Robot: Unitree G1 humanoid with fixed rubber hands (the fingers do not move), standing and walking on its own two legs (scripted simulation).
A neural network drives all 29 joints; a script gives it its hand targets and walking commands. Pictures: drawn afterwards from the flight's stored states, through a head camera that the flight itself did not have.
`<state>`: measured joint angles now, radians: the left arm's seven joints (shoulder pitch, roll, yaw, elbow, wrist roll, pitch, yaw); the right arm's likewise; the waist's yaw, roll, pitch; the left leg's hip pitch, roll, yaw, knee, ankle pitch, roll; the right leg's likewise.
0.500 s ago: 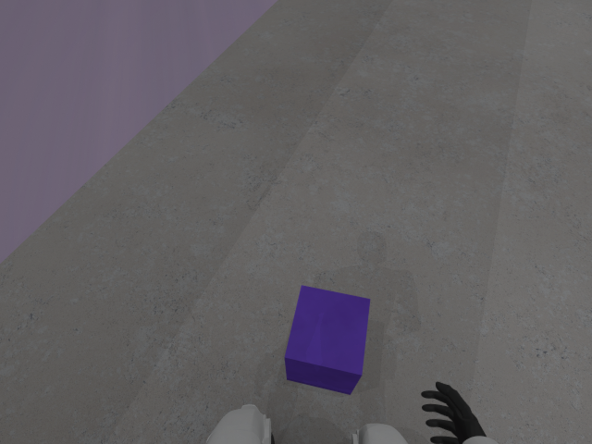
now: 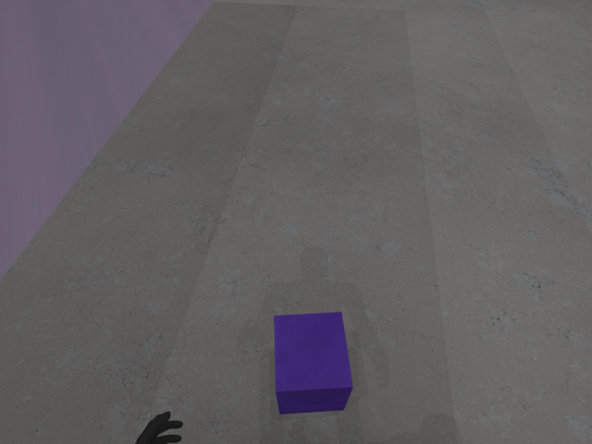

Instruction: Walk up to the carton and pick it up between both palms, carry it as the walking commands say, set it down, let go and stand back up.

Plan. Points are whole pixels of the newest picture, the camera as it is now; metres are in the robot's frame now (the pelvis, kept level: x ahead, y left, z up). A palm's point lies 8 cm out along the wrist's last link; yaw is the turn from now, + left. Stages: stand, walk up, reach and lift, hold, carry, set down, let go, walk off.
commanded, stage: walk up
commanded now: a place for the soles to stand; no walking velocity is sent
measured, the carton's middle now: (309, 364) +0.44 -0.02 -0.64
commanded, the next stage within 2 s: reach and lift in 1.74 s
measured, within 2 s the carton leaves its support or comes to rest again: neither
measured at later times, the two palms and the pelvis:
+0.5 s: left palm out of the picture +0.08 +0.25 -0.13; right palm out of the picture +0.10 -0.25 -0.14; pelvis +0.01 +0.00 -0.01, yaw -5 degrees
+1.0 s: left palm out of the picture +0.12 +0.23 -0.12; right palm out of the picture +0.05 -0.27 -0.14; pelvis +0.03 -0.01 -0.01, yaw -7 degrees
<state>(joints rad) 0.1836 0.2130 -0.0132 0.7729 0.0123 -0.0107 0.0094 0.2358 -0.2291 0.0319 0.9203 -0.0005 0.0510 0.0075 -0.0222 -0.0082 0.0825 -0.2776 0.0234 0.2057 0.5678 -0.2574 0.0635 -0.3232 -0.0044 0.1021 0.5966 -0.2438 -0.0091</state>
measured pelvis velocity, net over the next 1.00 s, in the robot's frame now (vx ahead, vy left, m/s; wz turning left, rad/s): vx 0.03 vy -0.01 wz -0.13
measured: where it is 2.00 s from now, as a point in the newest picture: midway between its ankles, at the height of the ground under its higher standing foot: outside the picture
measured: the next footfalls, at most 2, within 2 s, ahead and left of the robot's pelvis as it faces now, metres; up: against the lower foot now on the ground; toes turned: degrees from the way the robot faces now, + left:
none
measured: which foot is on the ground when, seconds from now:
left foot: down 0.00-1.00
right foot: down 0.00-1.00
